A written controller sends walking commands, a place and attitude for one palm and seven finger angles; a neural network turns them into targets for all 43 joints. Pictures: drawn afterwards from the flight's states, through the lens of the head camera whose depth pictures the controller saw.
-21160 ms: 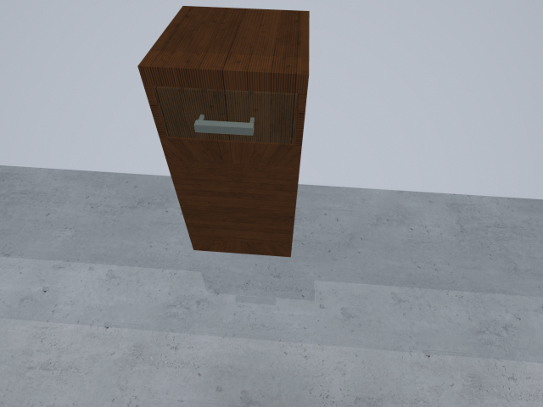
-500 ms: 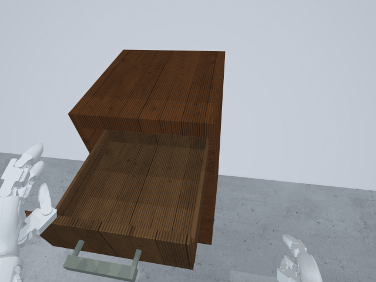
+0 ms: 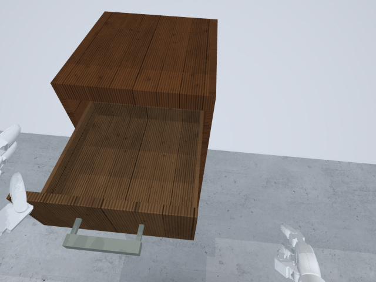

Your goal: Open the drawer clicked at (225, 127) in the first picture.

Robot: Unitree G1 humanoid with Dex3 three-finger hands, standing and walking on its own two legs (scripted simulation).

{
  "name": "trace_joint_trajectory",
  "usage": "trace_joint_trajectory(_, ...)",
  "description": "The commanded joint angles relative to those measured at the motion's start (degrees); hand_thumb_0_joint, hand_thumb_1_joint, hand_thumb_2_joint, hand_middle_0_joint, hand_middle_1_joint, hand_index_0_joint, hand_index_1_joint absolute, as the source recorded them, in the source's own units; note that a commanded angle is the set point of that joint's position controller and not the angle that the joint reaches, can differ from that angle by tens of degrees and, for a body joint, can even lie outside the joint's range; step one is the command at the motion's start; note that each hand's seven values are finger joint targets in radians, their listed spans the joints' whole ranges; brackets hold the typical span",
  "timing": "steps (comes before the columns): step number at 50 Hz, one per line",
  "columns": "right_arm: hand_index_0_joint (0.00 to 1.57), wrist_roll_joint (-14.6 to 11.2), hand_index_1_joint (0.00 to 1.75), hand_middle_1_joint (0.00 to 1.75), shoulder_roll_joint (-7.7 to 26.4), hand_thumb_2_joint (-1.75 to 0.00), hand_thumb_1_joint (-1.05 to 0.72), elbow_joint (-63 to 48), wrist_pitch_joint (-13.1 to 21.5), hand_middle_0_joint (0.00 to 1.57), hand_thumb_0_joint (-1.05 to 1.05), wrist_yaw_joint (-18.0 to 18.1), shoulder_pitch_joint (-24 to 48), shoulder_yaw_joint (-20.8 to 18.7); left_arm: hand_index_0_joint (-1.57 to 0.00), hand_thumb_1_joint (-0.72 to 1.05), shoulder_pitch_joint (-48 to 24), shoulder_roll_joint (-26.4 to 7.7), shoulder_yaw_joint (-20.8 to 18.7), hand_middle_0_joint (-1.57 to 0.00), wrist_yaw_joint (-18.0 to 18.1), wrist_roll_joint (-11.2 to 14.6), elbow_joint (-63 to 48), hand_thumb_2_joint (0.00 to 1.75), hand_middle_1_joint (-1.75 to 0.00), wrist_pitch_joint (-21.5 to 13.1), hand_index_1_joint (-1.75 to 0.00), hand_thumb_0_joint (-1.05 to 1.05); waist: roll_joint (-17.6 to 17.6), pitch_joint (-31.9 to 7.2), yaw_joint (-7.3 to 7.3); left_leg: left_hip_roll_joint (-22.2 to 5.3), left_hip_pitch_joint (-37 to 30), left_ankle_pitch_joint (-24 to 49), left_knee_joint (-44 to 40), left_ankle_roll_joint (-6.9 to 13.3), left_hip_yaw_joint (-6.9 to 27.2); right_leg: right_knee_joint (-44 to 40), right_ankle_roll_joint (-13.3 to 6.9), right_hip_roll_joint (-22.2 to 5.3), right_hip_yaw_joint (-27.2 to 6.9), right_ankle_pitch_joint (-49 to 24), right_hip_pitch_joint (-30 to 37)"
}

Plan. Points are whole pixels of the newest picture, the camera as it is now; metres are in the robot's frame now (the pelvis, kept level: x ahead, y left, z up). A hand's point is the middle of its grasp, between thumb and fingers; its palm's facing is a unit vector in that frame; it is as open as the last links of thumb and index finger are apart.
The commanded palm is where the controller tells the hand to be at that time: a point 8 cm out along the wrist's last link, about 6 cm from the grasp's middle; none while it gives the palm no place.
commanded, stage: step back with the hand held close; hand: left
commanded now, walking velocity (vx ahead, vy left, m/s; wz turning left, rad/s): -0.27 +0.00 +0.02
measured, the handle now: (106, 234) +0.22 +0.19 -0.05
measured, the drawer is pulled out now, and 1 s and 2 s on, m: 0.30 0.30 0.30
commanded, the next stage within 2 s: stop stepping back and stand still in 0.76 s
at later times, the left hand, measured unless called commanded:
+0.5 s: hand out of the picture +0.14 +0.25 +0.16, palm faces +0.36 -0.80 -0.49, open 7.4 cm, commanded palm +0.07 +0.28 +0.18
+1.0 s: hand out of the picture +0.01 +0.20 +0.16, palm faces +0.29 -0.83 -0.48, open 7.4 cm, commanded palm -0.05 +0.25 +0.18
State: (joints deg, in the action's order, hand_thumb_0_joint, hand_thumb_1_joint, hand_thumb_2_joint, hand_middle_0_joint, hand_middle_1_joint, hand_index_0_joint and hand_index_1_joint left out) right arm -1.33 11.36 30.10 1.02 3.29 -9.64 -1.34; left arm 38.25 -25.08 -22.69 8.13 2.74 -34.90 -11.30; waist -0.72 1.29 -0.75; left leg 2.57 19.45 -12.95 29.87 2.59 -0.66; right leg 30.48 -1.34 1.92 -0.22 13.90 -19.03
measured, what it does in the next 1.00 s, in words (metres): walks backwards: right foot, then left foot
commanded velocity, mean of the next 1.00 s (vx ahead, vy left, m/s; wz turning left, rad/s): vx -0.27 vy -0.01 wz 0.03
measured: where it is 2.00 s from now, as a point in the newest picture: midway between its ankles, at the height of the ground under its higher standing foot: outside the picture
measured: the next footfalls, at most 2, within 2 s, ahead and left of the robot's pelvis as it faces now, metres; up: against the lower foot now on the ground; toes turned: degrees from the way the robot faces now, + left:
right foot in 0.58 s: -0.10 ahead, -0.12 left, +0.00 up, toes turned -3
left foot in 0.90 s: -0.13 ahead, +0.10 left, +0.00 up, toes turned +1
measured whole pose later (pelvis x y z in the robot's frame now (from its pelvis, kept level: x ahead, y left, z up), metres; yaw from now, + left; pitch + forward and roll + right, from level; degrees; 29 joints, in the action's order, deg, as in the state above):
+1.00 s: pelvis -0.19 -0.03 +0.00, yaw -1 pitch +2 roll +2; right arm -0.6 10.8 33.0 4.4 4.1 -9.2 -1.9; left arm 39.1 -25.3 -22.3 9.1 3.1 -37.9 -10.8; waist -5.1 2.8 -0.6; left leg 0.3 17.4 -13.2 28.6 -0.4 -2.2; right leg 39.9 0.6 -0.9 2.1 22.1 -23.5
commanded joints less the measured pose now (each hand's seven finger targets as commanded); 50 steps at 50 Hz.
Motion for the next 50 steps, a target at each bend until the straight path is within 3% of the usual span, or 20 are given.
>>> trace_joint_trajectory(1,0.2,0.89,0.3,0.3,7.72,-0.9,-0.9,-8.97,4.15,0.2,0.0,0.65,4.35,-2.21,-0.2,0.9,1.18,-5.81,-6.21,-0.2,1.88,-0.38,-10.88,0.9,-0.3,-3.24,-0.3,0.0,8.14,-7.3,0.65,-13.71,11.2,0.75,-11.11,2.93,11.01,5.3,1.25,-3.4,-2.25,-2.19,12.8)
trace_joint_trajectory(7,0.2,1.2,0.3,0.3,7.91,-0.9,-0.9,-8.24,5.7,0.2,0.0,1.23,2.88,-1.82,-0.2,0.9,-2.65,-6.31,-6.75,-0.2,2.61,-0.94,-11.72,0.9,-0.3,-3.2,-0.3,0.0,3.92,-5.77,0.21,-12.08,17.81,-14.74,-8.53,2.97,10.37,3.88,0.4,-4.34,-6.07,-1.71,13.92)
trace_joint_trajectory(10,0.2,0.58,0.3,0.3,7.41,-0.9,-0.9,-7.49,5.61,0.2,0.0,0.19,1.47,-2.19,-0.2,0.9,-4.25,-5.36,-4.48,-0.2,2.27,-0.04,-10.85,0.9,-0.3,-3.78,-0.3,0.0,-6.16,-4.61,-0.69,-3.64,6.51,-13.81,8.5,-0.68,4.97,-13.86,-4.91,-15.06,-20.81,10.6,-2.13)
trace_joint_trajectory(12,0.2,0.92,0.3,0.3,7.43,-0.9,-0.9,-6.05,5.47,0.2,0.0,-0.34,1.16,-2.54,-0.2,0.9,-5.31,-6.75,-5.31,-0.2,2.79,-0.01,-12.03,0.9,-0.3,-4.13,-0.3,0.0,-7.93,-6.39,-1.01,-1.87,-0.83,-9.28,18.17,-1.92,3.27,-17.24,-8.39,-20.23,-22.57,6.48,-6.59)
trace_joint_trajectory(16,0.2,1.17,0.3,0.3,6.42,-0.9,-0.9,-5.51,4.87,0.2,0.0,0.19,3.52,-1.36,-0.2,0.9,-2.46,-7.12,-6.34,-0.2,2.8,-0.4,-11.26,0.9,-0.3,-4.79,-0.3,0.0,-0.4,-4.17,-0.46,-5.79,-0.86,-3.81,-3.84,-0.22,4.76,-7.21,-2.85,-12.51,-9.33,-3.27,-1.61)
trace_joint_trajectory(18,0.2,1.03,0.3,0.3,7.72,-0.9,-0.9,-6.34,5.75,0.2,0.0,0.5,4.93,-2.08,-0.2,0.9,-2.02,-7.78,-7.05,-0.2,2.61,-0.9,-14.05,0.9,-0.3,-5.79,-0.3,0.0,9.7,-7.42,0.56,-14.62,3.16,11.11,-8.7,2.54,11.69,4.12,1.63,-4.22,-1.72,-8.59,5.14)
trace_joint_trajectory(21,0.2,1.76,0.3,0.3,6.39,-0.9,-0.9,-6.48,7.05,0.2,0.0,0.07,4.43,-2.39,-0.2,0.9,-1.6,-7.47,-8.46,-0.2,2.06,-0.65,-14.35,0.9,-0.3,-5.89,-0.3,0.0,14.54,-8.42,0.76,-20.19,10.5,9.98,-12.42,5.13,12.78,18.86,1.96,-2.28,-0.72,9.71,6.29)
trace_joint_trajectory(24,0.2,2.17,0.3,0.3,6.88,-0.9,-0.9,-3.88,8.5,0.2,0.0,-0.41,2.34,-2.86,-0.2,0.9,-0.56,-5.02,-6.11,-0.2,1.57,0.14,-13.58,0.9,-0.3,-6.05,-0.3,0.0,10.0,-8.53,0.83,-19.64,-1.36,30.04,-6.44,4.69,10.91,12.24,1.92,-2.28,0.02,10.28,0.41)
trace_joint_trajectory(27,0.2,2.38,0.3,0.3,7.93,-0.9,-0.9,-3.03,8.85,0.2,0.0,-0.93,2.95,-2.82,-0.2,0.9,-0.75,-5.06,-5.52,-0.2,0.64,0.12,-13.83,0.9,-0.3,-6.19,-0.3,0.0,12.76,-9.76,0.99,-18.85,-6.87,34.33,-4.68,3.58,8.89,3.48,2.12,-1.93,1.48,5.74,2.13)
trace_joint_trajectory(31,0.2,1.66,0.3,0.3,7.87,-0.9,-0.9,-3.9,8.11,0.2,0.0,-1.33,4.44,-2.27,-0.2,0.9,-0.46,-6.73,-7.03,-0.2,-0.4,0.6,-14.92,0.9,-0.3,-7.31,-0.3,0.0,10.49,-13.46,1.68,-15.06,-7.64,28.04,0.17,0.99,5.23,-7.54,2.35,-2.74,1.9,-10.71,8.19)
trace_joint_trajectory(33,0.2,0.0,0.3,0.3,6.56,-0.9,-0.9,-5.75,6.7,0.2,0.0,-1.46,4.57,-3.18,-0.2,0.9,1.61,-9.06,-8.66,-0.2,-0.44,0.98,-13.68,0.9,-0.3,-6.75,-0.3,0.0,-7.74,-16.87,0.42,-6.02,-2.66,8.57,11.36,-3.11,-2.78,-8.52,0.47,-13.19,-5.91,-33.66,9.64)
trace_joint_trajectory(34,0.2,-0.83,0.3,0.3,6.05,-0.9,-0.9,-6.4,6.09,0.2,0.0,-1.22,5.84,-3.45,-0.2,0.9,2.56,-8.6,-8.94,-0.2,-0.1,1.39,-11.1,0.9,-0.3,-6.59,-0.3,0.0,-12.64,-14.63,0.68,-1.99,4.2,-10.08,21.48,-3.76,-1.39,-9.8,-3.24,-20.11,-12.24,-37.14,7.51)
trace_joint_trajectory(35,0.2,-0.61,0.3,0.3,5.42,-0.9,-0.9,-6.33,5.49,0.2,0.0,-0.75,6.7,-3.1,-0.2,0.9,4.21,-8.76,-9.54,-0.2,0.41,1.66,-9.76,0.9,-0.3,-6.12,-0.3,0.0,-9.89,-12.72,0.83,-1.7,8.71,-15.02,28.93,-3.7,2.98,-10.01,-6.12,-22.55,-12.89,-36.37,6.37)
trace_joint_trajectory(37,0.2,0.41,0.3,0.3,3.31,-0.9,-0.9,-5.8,4.35,0.2,0.0,0.29,8.5,-0.89,-0.2,0.9,5.71,-6.99,-8.8,-0.2,1.23,0.9,-6.92,0.9,-0.3,-4.78,-0.3,0.0,-5.58,-11.51,0.65,-3.32,12.15,-16.55,25.73,-4.18,4.18,-7.24,-8.01,-21.14,-10.45,-41.95,9.79)
trace_joint_trajectory(40,0.2,0.8,0.3,0.3,3.94,-0.9,-0.9,-5.52,2.83,0.2,0.0,1.94,7.37,-0.37,-0.2,0.9,3.19,-6.64,-7.31,-0.2,2.46,0.09,-8.85,0.9,-0.3,-3.82,-0.3,0.0,-7.49,-11.05,-0.24,-3.14,8.05,-13.63,10.75,-3.8,1.18,-5.34,-5.01,-16.85,-6.49,-45.98,13.74)
trace_joint_trajectory(43,0.2,0.93,0.3,0.3,5.42,-0.9,-0.9,-4.67,2.73,0.2,0.0,2.42,4.98,-1.25,-0.2,0.9,0.96,-7.08,-5.47,-0.2,2.74,0.2,-13.43,0.9,-0.3,-3.75,-0.3,0.0,-3.04,-11.79,-0.91,-4.77,-2.0,6.28,-9.39,-2.3,-0.29,0.09,-0.62,-12.71,-2.27,-40.08,13.7)
trace_joint_trajectory(45,0.2,0.18,0.3,0.3,7.34,-0.9,-0.9,-6.73,4.64,0.2,0.0,1.47,4.12,-2.99,-0.2,0.9,1.47,-8.17,-6.03,-0.2,2.34,0.08,-17.38,0.9,-0.3,-4.37,-0.3,0.0,8.5,-13.91,0.6,-15.83,-11.99,30.98,-8.62,1.59,6.98,6.08,3.0,-5.96,0.51,-9.83,5.05)
trace_joint_trajectory(46,0.2,-0.16,0.3,0.3,7.43,-0.9,-0.9,-6.97,5.98,0.2,0.0,0.72,3.19,-3.31,-0.2,0.9,4.52,-6.91,-5.51,-0.2,2.01,0.31,-15.98,0.9,-0.3,-4.37,-0.3,0.0,9.34,-14.31,0.87,-17.71,-14.34,32.73,-7.97,2.24,6.94,8.86,2.47,-4.74,0.78,3.76,1.15)
trace_joint_trajectory(47,0.2,0.93,0.3,0.3,6.03,-0.9,-0.9,-6.41,7.27,0.2,0.0,0.77,4.34,-2.87,-0.2,0.9,5.57,-8.78,-8.18,-0.2,2.16,0.59,-16.88,0.9,-0.3,-4.01,-0.3,0.0,19.34,-14.62,1.3,-19.44,-12.79,29.52,-9.56,4.24,9.8,13.23,2.57,-4.52,1.03,11.81,-2.54)
trace_joint_trajectory(50,0.2,0.86,0.3,0.3,6.14,-0.9,-0.9,-5.16,8.49,0.2,0.0,0.33,2.12,-1.6,-0.2,0.9,1.53,-6.43,-6.04,-0.2,2.8,0.17,-18.0,0.9,-0.3,-3.29,-0.3,0.0,11.87,-6.59,0.2,-17.35,-2.87,16.99,-9.81,4.28,7.89,11.3,2.75,-4.02,0.98,11.34,2.68)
